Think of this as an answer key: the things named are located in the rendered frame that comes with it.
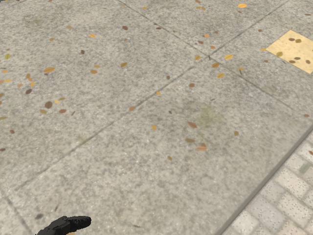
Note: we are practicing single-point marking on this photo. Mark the robot left hand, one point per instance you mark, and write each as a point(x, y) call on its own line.
point(65, 225)

